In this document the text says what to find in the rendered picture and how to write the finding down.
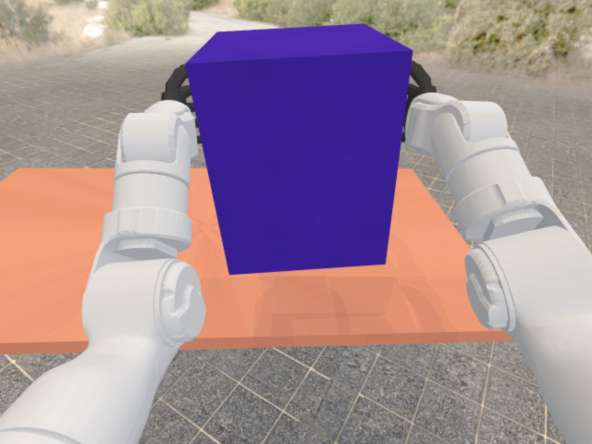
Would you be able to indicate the right robot hand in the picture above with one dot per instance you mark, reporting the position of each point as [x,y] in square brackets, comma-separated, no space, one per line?
[424,82]

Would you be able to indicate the table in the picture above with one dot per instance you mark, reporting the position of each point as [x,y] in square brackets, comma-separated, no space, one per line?
[51,222]

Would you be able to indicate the left robot forearm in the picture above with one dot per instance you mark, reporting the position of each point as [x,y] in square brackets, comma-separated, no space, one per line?
[152,177]

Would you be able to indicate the left robot upper arm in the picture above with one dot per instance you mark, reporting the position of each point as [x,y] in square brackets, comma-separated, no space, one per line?
[136,315]

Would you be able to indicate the carton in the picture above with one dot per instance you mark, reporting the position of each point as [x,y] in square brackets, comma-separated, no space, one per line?
[301,132]

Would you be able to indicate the right robot forearm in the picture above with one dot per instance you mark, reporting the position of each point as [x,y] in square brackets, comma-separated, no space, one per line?
[495,194]

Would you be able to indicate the left robot hand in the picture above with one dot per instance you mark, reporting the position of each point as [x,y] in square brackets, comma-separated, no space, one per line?
[176,93]

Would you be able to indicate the right robot upper arm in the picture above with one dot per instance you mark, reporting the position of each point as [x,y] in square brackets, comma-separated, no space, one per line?
[537,287]

